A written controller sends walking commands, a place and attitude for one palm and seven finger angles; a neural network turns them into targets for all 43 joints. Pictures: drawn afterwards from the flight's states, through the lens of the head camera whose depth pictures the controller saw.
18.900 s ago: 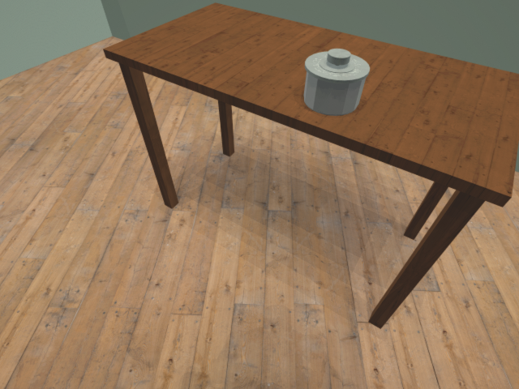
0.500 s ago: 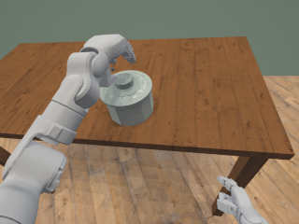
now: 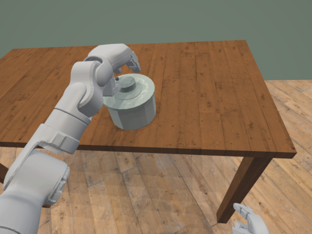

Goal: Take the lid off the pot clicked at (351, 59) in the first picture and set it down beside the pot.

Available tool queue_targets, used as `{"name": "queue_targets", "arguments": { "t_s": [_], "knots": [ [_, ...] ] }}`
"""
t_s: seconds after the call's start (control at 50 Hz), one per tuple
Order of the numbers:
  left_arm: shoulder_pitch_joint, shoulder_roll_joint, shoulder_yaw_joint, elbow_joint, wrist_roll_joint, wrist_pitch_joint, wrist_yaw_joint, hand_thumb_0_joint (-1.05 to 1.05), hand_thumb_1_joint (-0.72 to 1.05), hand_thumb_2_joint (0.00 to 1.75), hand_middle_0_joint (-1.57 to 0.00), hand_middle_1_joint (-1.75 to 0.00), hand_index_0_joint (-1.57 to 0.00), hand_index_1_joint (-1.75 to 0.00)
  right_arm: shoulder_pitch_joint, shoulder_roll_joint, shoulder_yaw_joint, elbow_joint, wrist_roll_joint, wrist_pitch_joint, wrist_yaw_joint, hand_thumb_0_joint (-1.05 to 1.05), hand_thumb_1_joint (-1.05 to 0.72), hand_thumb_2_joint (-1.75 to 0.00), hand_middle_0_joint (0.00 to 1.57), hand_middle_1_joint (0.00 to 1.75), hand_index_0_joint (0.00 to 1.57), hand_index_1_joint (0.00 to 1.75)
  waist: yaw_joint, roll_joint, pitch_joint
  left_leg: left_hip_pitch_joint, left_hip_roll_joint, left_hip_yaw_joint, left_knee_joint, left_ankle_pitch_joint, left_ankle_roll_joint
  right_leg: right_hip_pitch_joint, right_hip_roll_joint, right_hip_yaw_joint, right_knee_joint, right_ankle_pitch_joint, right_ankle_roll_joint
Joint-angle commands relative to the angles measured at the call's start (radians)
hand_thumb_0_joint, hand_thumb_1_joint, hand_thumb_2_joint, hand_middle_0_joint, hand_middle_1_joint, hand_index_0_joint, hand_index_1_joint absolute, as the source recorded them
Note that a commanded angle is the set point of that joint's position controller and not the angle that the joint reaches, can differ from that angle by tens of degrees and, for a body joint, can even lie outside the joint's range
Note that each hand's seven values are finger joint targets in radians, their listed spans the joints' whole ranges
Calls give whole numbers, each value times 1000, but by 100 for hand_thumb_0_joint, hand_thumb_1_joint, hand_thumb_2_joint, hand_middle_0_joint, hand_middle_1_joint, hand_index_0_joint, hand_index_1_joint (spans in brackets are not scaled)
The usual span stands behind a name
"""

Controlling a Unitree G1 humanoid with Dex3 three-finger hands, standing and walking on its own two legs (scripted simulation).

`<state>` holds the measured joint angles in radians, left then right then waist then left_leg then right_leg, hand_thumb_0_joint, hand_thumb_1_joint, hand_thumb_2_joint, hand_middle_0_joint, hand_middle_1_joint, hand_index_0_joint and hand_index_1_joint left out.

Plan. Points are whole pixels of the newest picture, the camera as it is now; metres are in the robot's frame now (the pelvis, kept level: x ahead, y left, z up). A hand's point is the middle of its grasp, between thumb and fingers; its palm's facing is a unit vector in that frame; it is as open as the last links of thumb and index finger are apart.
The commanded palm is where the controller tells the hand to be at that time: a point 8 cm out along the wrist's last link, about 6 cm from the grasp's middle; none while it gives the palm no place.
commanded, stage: lower the open fingers around the knob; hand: left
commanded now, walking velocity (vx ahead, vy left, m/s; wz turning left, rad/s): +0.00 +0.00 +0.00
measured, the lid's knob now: (125, 84) +0.47 +0.10 +0.16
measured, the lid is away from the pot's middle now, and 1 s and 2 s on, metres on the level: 0.00 0.00 0.00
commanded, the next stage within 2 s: close the fingers and squeeze the knob in 0.66 s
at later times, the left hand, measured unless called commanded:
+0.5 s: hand (119, 86) +0.43 +0.11 +0.18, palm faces -0.24 -0.06 -0.97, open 10.0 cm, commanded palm +0.41 +0.12 +0.25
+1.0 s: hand (120, 87) +0.43 +0.11 +0.18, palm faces -0.22 -0.06 -0.97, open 9.6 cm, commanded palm +0.41 +0.11 +0.25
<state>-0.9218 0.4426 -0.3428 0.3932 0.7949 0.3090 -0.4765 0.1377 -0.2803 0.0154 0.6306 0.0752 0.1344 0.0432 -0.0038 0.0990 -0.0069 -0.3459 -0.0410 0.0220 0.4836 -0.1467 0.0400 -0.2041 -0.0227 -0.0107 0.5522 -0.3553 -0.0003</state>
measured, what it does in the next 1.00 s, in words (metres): stands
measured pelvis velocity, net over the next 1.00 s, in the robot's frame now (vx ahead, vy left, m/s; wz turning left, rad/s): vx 0.01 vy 0.00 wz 0.01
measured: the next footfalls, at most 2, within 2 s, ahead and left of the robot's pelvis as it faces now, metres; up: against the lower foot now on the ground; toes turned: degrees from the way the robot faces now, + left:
none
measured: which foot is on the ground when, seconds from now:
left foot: down 0.00-1.00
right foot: down 0.00-1.00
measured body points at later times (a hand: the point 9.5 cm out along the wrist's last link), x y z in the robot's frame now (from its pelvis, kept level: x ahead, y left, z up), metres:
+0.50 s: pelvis +0.01 +0.00 +0.00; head +0.02 -0.04 +0.45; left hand +0.44 +0.11 +0.23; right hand +0.18 -0.24 -0.12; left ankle +0.07 +0.10 -0.73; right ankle -0.04 -0.12 -0.73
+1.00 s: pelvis +0.01 +0.00 +0.00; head +0.03 -0.05 +0.45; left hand +0.43 +0.11 +0.23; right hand +0.21 -0.23 -0.11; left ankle +0.07 +0.10 -0.73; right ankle -0.04 -0.12 -0.73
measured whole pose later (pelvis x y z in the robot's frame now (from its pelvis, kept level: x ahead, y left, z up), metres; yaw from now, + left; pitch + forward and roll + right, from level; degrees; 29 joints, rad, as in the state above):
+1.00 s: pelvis +0.01 +0.00 +0.00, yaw +0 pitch +2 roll +1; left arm -0.85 0.41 -0.36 0.37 0.80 0.33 -0.43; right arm 0.08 -0.27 0.02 0.62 0.08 0.15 0.05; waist 0.01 0.10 -0.01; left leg -0.36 -0.04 0.01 0.49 -0.16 0.03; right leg -0.20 -0.02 -0.02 0.54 -0.36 -0.01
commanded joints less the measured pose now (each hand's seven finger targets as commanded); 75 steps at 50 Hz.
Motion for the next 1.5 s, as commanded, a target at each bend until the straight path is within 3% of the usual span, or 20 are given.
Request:
{"name": "queue_targets", "arguments": {
  "t_s": [0.0, 0.06, 0.1, 0.14, 0.22, 0.3, 0.34, 0.38, 0.44, 0.6, 0.74, 0.76, 0.88, 0.98, 1.14, 1.18, 1.24, 1.28, 1.42, 1.48],
  "knots": [
    [-461, 174, 145, -62, 28, 2, 48, 0, -37, 170, -89, -8, -89, -8, -142, -88, -27, -150, 5, -40, 4, 0, -90, -90, 20, 30, 20, 30, 0, -158, -287, 267, -12, -24, -45, 60, 27, -103, 48, -38, -113, 238, -36],
    [-447, 187, 152, -30, 32, 2, 53, 0, -37, 170, -89, -8, -89, -8, -153, -94, -21, -153, 6, -40, -2, 0, -90, -90, 20, 30, 20, 30, 5, -167, -276, 246, -15, -22, -45, 29, 26, -100, 44, -34, -114, 211, -34],
    [-496, 198, 152, -138, 33, -17, 57, 0, -37, 170, -89, -8, -89, -8, -155, -87, -30, -173, 2, -48, -2, 0, -90, -90, 20, 30, 20, 30, 4, -136, -378, 300, -17, -24, -31, 73, 33, -60, 43, -23, -106, 258, -35],
    [-534, 206, 153, -144, 37, -14, 62, 0, -37, 170, -89, -8, -89, -8, -151, -87, -31, -165, 2, -56, -7, 0, -90, -90, 20, 30, 20, 30, -3, -118, -398, 321, -18, -29, -22, 100, 35, -61, 45, -22, -101, 288, -36],
    [-483, 155, 115, 17, 45, 3, 65, 0, -37, 170, -89, -8, -89, -8, -128, -95, -27, -138, 8, -40, -9, 0, -90, -90, 20, 30, 20, 30, -19, -147, -282, 256, -14, -20, -34, 38, 27, -117, 50, -35, -117, 229, -34],
    [-426, 163, 134, -63, 43, -12, 65, 0, -37, 170, -89, -8, -89, -8, -139, -91, -31, -165, 2, -43, -3, 0, -90, -90, 20, 30, 20, 30, -2, -106, -384, 305, -16, -21, -17, 120, 29, -64, 46, -28, -98, 312, -38],
    [-432, 126, 106, -49, 37, 0, 63, 0, -37, 170, -89, -8, -89, -8, -143, -90, -29, -158, 5, -36, -1, 0, -90, -90, 20, 30, 20, 30, -13, -129, -350, 299, -13, -24, -12, 125, 29, -87, 48, -33, -98, 322, -38],
    [-446, 188, 159, -101, 27, -7, 71, 0, -37, 170, -89, -8, -89, -8, -129, -104, -42, -161, 2, -34, -2, 0, -90, -90, 20, 30, 20, 30, -16, -147, -369, 300, -10, -27, -7, 129, 35, -65, 45, -30, -103, 337, -38],
    [-465, 199, 165, -62, 43, 1, 74, 0, -37, 170, -89, -8, -89, -8, -131, -93, -29, -151, 1, -39, -7, 0, -90, -90, 20, 30, 20, 30, -8, -162, -366, 294, -18, -27, -6, 154, 36, -55, 50, -27, -96, 377, -35],
    [-345, 198, 181, -106, 25, -7, 60, 0, -37, 170, -89, -8, -89, -8, -145, -91, -30, -169, 0, -41, 2, 0, -90, -90, 20, 30, 20, 30, 4, -159, -383, 302, -20, -16, 8, 233, 35, -14, 46, -25, -86, 474, -32],
    [-388, 173, 151, -165, 28, 10, 67, 0, -37, 170, -89, -8, -89, -8, -167, -87, -29, -164, 6, -29, 7, 0, -90, -90, 20, 30, 20, 30, -5, -135, -351, 315, -15, -24, 6, 228, 31, -57, 50, -31, -87, 439, -36],
    [-404, 149, 127, -196, 25, 11, 68, 0, -24, 134, -83, -8, -83, -8, -169, -87, -29, -165, 6, -27, 8, 0, -90, -90, 20, 30, 20, 30, -7, -118, -366, 328, -16, -24, 5, 236, 31, -59, 50, -31, -86, 439, -36],
    [-424, 144, 125, -223, 15, 12, 80, 0, -17, 131, -88, -8, -88, -8, -165, -92, -39, -164, 5, -19, 13, 0, -90, -90, 20, 30, 20, 30, -15, -115, -393, 339, -10, -34, 9, 217, 30, -63, 49, -37, -85, 408, -43],
    [-417, 153, 137, -178, 15, 16, 85, 0, -11, 128, -77, -39, -77, -39, -164, -94, -36, -149, 5, -12, 12, 0, -90, -90, 20, 30, 20, 30, -15, -156, -382, 317, -11, -30, 9, 207, 29, -54, 47, -38, -84, 419, -42],
    [-458, 110, 89, -146, 29, 25, 82, 0, -1, 122, -73, -61, -73, -61, -190, -77, -20, -148, 5, -11, 10, 0, -90, -90, 20, 30, 20, 30, -10, -145, -357, 301, -19, -26, -8, 158, 26, -63, 48, -35, -87, 389, -39],
    [-465, 90, 77, -183, 5, 15, 82, 0, 2, 121, -73, -65, -73, -65, -177, -81, -34, -154, 4, -10, 10, 0, -90, -90, 20, 30, 20, 30, -23, -140, -369, 317, -18, -32, 0, 146, 32, -69, 44, -39, -94, 374, -41],
    [-472, 133, 109, -134, 33, 21, 82, 0, 6, 118, -73, -71, -73, -71, -183, -76, -22, -145, 2, -18, 6, 0, -90, -90, 20, 30, 20, 30, -5, -152, -384, 309, -23, -30, -5, 159, 29, -43, 48, -31, -85, 398, -39],
    [-457, 88, 78, -159, 9, 14, 77, 0, 8, 116, -73, -74, -73, -74, -171, -82, -36, -147, 3, -14, 6, 0, -90, -90, 20, 30, 20, 30, -23, -153, -387, 325, -20, -29, 7, 175, 34, -51, 44, -33, -89, 417, -39],
    [-459, 185, 158, -69, 34, 16, 73, 0, 15, 114, -75, -75, -77, -76, -165, -84, -22, -137, 0, -26, -7, 0, -90, -90, 20, 30, 20, 30, -2, -177, -368, 286, -28, -22, -3, 156, 37, -17, 45, -21, -94, 431, -33],
    [-442, 145, 129, -106, 12, 10, 66, 0, 16, 118, -75, -73, -79, -74, -154, -91, -33, -142, 0, -23, -5, 0, -90, -90, 20, 30, 20, 30, -14, -158, -367, 298, -25, -22, -1, 166, 39, -26, 39, -25, -99, 439, -34]
  ]
}}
